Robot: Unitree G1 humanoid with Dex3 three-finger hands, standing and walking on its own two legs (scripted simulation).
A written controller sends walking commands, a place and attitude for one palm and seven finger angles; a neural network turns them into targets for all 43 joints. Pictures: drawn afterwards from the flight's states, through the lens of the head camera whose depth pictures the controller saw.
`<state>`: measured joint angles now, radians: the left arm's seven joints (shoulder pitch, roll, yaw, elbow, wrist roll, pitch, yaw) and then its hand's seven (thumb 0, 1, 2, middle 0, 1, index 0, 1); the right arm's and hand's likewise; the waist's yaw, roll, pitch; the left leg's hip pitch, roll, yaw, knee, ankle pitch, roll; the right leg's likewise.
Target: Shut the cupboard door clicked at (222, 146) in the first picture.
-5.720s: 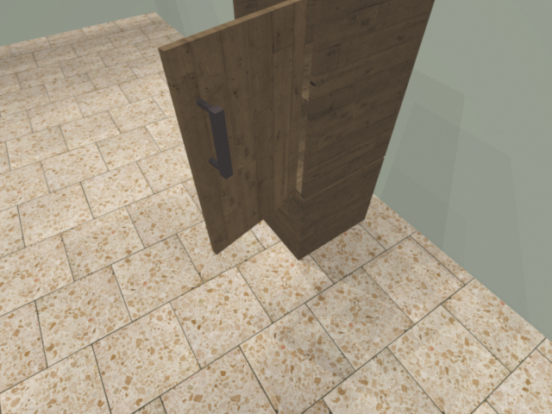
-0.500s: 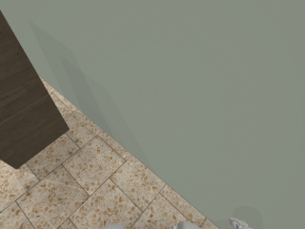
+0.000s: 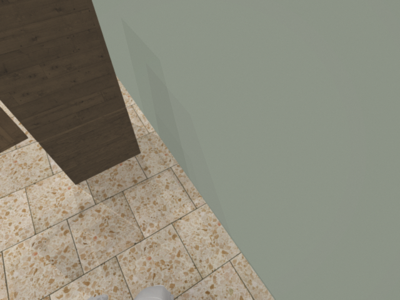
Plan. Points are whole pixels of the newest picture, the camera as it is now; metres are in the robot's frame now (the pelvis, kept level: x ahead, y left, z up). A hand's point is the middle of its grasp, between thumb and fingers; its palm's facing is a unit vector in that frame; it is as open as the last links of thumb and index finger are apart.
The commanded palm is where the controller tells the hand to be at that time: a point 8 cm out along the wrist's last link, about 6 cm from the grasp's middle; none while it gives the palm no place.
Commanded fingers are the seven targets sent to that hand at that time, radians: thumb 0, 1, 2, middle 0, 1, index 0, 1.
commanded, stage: turn to face it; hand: left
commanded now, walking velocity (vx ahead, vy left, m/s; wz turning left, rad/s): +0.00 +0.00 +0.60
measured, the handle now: out of the picture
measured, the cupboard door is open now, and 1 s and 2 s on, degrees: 100 100 100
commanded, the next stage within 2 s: take the last steps up to it in 1.14 s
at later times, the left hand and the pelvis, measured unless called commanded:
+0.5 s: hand out of the picture +0.06 +0.20 -0.15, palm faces +0.28 -0.91 -0.31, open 7.4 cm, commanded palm none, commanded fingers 0.00 0.90 0.90 -0.20 -0.30 -0.20 -0.30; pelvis +0.02 -0.04 -0.01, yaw +18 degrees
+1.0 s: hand out of the picture -0.03 +0.20 -0.17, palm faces +0.57 -0.78 -0.27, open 7.4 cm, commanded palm none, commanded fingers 0.00 0.90 0.90 -0.20 -0.30 -0.20 -0.30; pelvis +0.03 -0.03 +0.00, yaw +34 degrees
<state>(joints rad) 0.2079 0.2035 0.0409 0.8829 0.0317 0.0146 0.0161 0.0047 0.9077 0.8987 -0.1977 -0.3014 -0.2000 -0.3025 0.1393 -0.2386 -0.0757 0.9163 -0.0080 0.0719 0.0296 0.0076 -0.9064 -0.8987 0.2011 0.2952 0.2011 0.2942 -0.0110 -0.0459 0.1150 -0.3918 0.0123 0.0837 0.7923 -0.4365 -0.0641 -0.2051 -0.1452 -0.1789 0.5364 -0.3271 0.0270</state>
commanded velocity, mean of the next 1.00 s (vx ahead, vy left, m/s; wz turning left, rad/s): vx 0.00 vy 0.00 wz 0.52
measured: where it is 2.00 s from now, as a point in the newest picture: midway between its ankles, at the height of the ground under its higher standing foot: outside the picture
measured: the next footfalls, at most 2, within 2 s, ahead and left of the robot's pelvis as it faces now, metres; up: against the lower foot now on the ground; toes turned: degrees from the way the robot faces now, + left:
left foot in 0.06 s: +0.05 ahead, +0.12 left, +0.00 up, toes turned +7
right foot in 0.42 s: +0.08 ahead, -0.14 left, +0.00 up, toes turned +13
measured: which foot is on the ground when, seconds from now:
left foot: up 0.00-0.04, down 0.06-0.42, up 0.44-0.76, down 0.78-1.00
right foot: down 0.00-0.06, up 0.08-0.40, down 0.42-0.78, up 0.80-1.00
